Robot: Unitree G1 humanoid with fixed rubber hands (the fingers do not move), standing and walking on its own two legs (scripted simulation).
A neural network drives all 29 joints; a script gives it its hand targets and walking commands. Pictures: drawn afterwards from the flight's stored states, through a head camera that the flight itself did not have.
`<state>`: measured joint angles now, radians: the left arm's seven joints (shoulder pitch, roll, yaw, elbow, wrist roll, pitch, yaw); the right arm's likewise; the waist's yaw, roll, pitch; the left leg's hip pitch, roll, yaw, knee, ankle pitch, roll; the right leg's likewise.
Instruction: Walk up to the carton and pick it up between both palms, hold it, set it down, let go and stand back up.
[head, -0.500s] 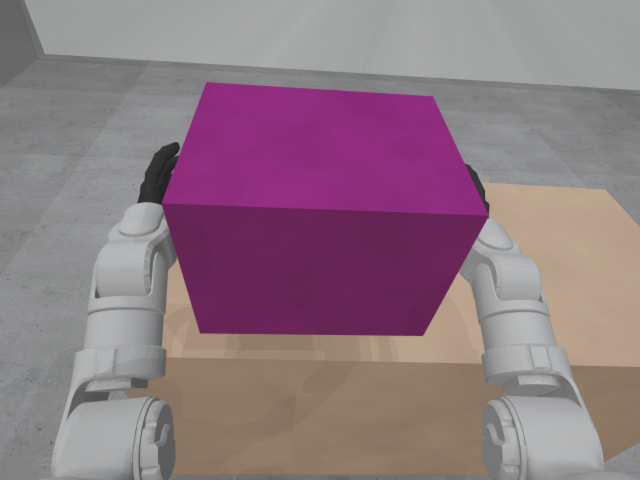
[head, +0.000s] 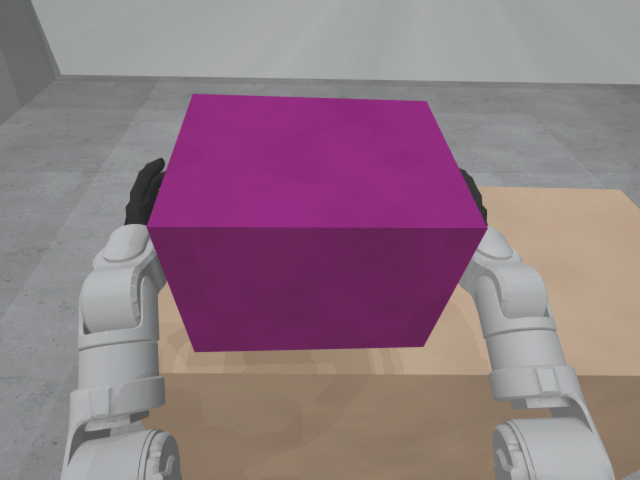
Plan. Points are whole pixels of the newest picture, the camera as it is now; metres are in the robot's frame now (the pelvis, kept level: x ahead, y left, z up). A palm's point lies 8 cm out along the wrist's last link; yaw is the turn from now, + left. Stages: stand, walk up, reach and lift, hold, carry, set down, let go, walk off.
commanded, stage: hold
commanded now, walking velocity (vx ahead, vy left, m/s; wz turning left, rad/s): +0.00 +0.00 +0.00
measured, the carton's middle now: (312, 224) +0.37 +0.00 +0.17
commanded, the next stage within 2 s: none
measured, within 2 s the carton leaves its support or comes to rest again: neither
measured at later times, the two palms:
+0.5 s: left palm (148, 223) +0.34 +0.19 +0.19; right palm (473, 234) +0.34 -0.19 +0.17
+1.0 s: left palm (145, 228) +0.34 +0.19 +0.18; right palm (468, 222) +0.35 -0.18 +0.18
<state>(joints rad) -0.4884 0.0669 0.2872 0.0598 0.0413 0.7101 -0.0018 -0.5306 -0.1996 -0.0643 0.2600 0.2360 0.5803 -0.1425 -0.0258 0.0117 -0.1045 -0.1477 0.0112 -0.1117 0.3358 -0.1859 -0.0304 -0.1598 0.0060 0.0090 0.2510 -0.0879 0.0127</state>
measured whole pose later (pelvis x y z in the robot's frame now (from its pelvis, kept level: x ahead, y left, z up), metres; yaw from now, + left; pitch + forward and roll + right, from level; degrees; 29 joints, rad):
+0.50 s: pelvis -0.01 +0.01 +0.00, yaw +0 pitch -1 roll -1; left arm -0.55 0.06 0.27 0.12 0.09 0.74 0.01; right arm -0.58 -0.19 -0.13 0.35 0.22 0.59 -0.09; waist -0.04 0.01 -0.11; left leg -0.17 -0.01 -0.09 0.37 -0.19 -0.01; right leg -0.18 -0.01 0.03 0.28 -0.09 0.03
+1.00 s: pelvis -0.01 +0.00 +0.00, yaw +1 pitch +1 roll -1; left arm -0.52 0.08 0.28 0.10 0.03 0.71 0.02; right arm -0.57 -0.18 -0.10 0.30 0.22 0.59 -0.13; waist -0.04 -0.01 -0.13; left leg -0.19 0.01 -0.12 0.34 -0.18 -0.03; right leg -0.19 0.00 0.00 0.27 -0.09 0.01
